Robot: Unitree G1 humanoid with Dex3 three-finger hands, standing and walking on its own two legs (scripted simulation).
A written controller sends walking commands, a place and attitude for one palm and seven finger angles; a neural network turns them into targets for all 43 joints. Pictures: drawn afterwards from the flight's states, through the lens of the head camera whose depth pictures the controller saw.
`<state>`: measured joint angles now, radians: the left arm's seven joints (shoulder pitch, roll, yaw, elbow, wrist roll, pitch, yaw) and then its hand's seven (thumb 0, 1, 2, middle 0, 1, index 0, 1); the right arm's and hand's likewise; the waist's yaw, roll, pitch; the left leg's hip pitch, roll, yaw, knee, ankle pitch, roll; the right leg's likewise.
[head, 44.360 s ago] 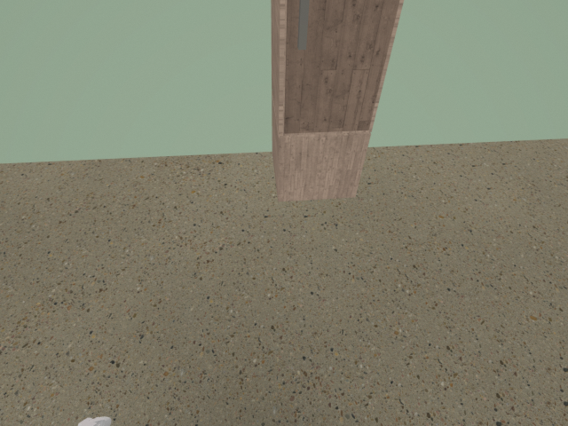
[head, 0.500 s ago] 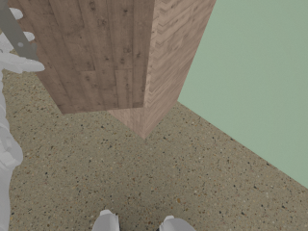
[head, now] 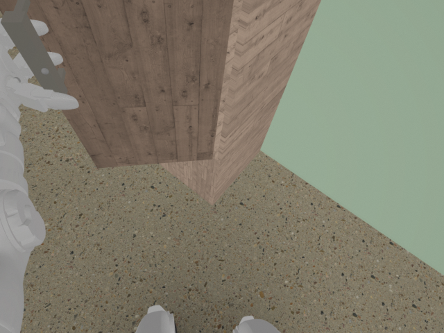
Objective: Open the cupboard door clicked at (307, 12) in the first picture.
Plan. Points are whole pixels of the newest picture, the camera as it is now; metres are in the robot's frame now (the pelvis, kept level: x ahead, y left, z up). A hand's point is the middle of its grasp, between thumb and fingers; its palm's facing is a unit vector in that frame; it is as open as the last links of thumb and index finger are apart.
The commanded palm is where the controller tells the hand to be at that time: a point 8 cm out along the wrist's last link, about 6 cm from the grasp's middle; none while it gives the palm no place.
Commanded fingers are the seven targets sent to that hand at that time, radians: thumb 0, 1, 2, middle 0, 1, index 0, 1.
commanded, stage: close the thumb around the handle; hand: left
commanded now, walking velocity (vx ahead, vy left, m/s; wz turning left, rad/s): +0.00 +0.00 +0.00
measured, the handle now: (42, 52) +0.57 +0.25 +0.14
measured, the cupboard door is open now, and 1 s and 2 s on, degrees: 47 45 93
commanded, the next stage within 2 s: pull the door open along its arc in 0.70 s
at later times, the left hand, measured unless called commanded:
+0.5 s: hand (42, 71) +0.52 +0.24 +0.14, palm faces +0.07 -1.00 +0.01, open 7.5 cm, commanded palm +0.51 +0.28 +0.13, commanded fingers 0.00 0.90 0.90 -0.40 -1.35 -0.40 -1.35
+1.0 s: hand (53, 72) +0.52 +0.23 +0.13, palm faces +0.06 -1.00 +0.01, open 5.8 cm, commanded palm +0.49 +0.27 +0.13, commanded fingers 0.00 0.90 0.90 -0.40 -1.35 -0.40 -1.35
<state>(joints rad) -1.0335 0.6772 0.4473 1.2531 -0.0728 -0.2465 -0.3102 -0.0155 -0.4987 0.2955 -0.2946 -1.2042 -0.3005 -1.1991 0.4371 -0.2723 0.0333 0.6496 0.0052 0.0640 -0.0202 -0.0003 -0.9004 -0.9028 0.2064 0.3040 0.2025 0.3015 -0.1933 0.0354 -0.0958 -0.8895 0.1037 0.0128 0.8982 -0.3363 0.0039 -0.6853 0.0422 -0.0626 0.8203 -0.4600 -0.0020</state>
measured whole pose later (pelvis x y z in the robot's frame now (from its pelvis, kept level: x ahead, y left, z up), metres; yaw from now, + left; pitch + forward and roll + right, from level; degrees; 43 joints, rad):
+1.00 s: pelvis -0.01 +0.00 +0.00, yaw -1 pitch +19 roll -4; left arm -1.03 0.68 0.47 1.25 -0.07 -0.24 -0.29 -0.01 0.69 0.82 -0.33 -1.35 -0.36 -1.35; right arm 0.45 -0.27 0.04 0.64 0.00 0.06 -0.02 0.00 -0.90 -0.90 0.21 0.30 0.20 0.30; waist -0.21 0.04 -0.10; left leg -0.90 0.11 0.02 0.90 -0.33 0.00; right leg -0.71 0.05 -0.05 0.83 -0.45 0.00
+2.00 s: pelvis +0.02 -0.05 +0.03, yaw +3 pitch +1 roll +1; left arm 0.05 -0.07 -0.07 0.00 -0.03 0.01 0.46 0.00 0.65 0.71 -0.29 -1.31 -0.30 -1.31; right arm 0.23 -0.22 0.00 0.60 -0.03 0.08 0.00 0.01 -0.90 -0.90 0.20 0.30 0.20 0.30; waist -0.01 0.05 -0.08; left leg -0.39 0.06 0.02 0.64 -0.27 -0.05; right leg -0.23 0.02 -0.07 0.66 -0.45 -0.05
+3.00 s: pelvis -0.02 -0.02 +0.03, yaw +4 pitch +0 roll -1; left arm -0.19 -0.11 -0.17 0.23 0.04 0.02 0.60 -0.01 -0.50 0.30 -0.37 -0.64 -0.38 -0.63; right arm 0.16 -0.17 0.01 0.67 -0.04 0.10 -0.01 0.01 -0.90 -0.90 0.20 0.30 0.20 0.30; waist 0.00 0.03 -0.05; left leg -0.44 0.05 0.00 0.69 -0.25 -0.02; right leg -0.26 0.00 -0.08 0.69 -0.42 -0.02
